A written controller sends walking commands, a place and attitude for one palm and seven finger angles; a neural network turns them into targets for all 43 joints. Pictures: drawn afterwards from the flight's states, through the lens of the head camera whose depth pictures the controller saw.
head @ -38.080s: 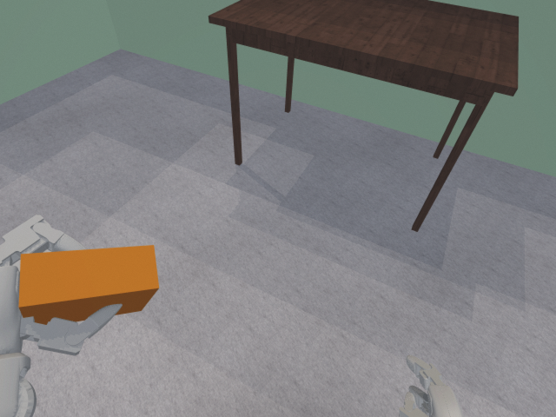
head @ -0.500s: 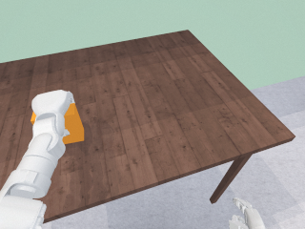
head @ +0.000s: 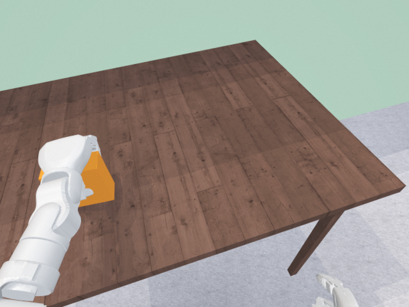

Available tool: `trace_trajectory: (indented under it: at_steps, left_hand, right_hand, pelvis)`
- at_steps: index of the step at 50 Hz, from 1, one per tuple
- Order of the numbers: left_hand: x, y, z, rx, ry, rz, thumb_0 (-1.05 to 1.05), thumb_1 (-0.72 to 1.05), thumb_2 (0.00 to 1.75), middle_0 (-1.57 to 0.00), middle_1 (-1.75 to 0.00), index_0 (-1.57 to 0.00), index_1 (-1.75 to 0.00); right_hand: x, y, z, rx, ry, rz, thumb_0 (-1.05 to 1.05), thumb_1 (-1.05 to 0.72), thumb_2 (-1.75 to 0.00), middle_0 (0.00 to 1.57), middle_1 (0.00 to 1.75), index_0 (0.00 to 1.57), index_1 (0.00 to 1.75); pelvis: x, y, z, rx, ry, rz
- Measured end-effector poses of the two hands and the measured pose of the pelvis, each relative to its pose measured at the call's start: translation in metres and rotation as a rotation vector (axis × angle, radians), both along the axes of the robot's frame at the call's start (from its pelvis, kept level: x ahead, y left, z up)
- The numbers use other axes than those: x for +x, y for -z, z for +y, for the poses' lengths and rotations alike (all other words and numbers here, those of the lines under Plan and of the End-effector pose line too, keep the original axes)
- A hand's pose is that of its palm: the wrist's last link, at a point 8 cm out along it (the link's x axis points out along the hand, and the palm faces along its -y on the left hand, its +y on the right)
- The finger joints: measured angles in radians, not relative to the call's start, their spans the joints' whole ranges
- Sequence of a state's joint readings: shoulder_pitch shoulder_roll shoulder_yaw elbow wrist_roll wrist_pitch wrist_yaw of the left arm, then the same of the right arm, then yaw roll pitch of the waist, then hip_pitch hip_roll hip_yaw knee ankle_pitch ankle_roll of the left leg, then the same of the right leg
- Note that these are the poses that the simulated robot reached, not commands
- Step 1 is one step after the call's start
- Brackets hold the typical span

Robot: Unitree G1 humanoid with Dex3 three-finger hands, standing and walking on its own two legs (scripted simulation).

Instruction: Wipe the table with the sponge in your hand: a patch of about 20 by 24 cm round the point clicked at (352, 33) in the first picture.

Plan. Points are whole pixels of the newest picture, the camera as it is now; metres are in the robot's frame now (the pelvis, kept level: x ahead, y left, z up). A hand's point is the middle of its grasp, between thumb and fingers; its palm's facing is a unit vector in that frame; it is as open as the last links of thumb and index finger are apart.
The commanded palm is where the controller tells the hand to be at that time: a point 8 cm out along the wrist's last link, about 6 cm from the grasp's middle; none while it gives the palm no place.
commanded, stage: wipe back along the first lane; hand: left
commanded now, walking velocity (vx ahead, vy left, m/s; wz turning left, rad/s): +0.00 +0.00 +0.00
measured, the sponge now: (84, 186) +0.33 +0.31 +0.04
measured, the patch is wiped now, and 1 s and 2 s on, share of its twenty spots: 1.00 1.00 1.00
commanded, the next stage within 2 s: lift the sponge slowly off the table in 1.36 s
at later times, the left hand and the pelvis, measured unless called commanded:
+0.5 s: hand (77, 193) +0.29 +0.28 +0.08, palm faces +0.02 -0.07 -1.00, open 9.0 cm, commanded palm +0.25 +0.28 +0.12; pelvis -0.01 -0.02 +0.00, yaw -1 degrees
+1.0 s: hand (75, 216) +0.24 +0.26 +0.08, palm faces +0.07 -0.10 -0.99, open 8.9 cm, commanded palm +0.20 +0.25 +0.12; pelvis -0.01 -0.01 +0.00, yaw -1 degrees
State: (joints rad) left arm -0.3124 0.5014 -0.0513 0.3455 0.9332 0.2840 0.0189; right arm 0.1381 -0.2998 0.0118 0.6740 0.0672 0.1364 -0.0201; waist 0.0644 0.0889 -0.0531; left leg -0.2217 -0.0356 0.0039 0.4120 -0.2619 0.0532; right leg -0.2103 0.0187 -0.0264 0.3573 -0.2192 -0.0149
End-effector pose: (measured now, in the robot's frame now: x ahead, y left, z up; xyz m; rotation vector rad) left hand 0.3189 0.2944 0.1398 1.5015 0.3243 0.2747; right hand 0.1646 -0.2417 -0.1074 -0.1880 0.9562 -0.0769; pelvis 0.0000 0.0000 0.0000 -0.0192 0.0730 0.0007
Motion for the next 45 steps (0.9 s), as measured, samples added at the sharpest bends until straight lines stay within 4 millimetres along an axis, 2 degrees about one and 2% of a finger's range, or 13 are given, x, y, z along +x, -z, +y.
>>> trace_trajectory:
  at_steps: [16, 34, 45]
  left_hand:
    - [-0.035, 0.003, -0.012, -0.008, -0.037, -0.029, -0.03, -0.43, 1.13, -0.79, -1.48, -0.83, -1.48]
    - [-0.065, 0.003, -0.022, -0.019, -0.042, -0.042, -0.02, -0.42, 1.13, -0.79, -1.49, -0.82, -1.48]
    - [-0.091, 0.003, -0.031, -0.037, -0.022, -0.073, -0.01, -0.42, 1.13, -0.78, -1.49, -0.82, -1.48]
  right_hand:
    - [0.025, -0.018, 0.002, 0.024, -0.042, -0.12, 0.01, -0.9, -0.9, 0.2, 0.3, 0.2, 0.3]
    - [0.021, -0.016, -0.003, 0.03, -0.042, -0.134, 0.01, -0.9, -0.9, 0.2, 0.3, 0.2, 0.3]
    - [0.029, -0.019, 0.002, 0.049, -0.047, -0.172, 0.01, -0.9, -0.9, 0.2, 0.29, 0.2, 0.3]
  pelvis:
    - [-0.009, 0.001, -0.011, 0.005, 0.003, -0.035]
    - [-0.012, 0.002, -0.017, 0.009, 0.013, -0.055]
    - [-0.01, 0.003, -0.015, 0.009, 0.024, -0.065]
